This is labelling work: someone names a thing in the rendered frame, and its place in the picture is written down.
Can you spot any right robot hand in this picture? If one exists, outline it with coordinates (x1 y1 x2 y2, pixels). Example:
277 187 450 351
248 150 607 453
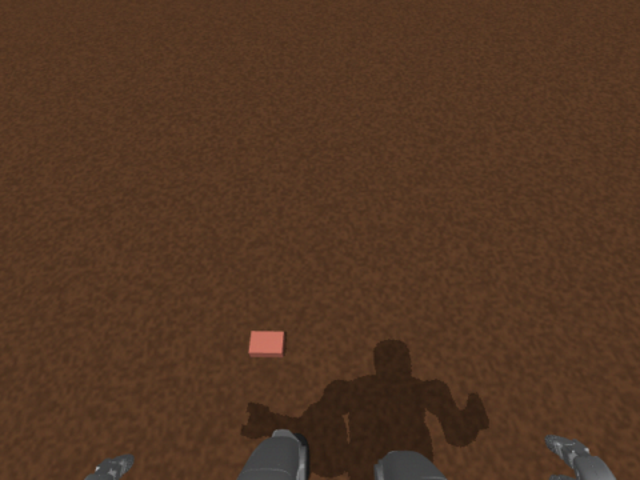
545 435 617 480

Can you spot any left robot hand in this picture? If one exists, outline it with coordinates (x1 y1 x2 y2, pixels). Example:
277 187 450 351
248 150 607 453
84 454 134 480

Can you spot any small box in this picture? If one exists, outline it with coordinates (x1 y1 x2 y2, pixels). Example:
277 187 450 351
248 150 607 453
249 331 285 357

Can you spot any left robot foot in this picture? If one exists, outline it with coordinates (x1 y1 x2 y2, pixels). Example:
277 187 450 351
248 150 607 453
293 433 310 480

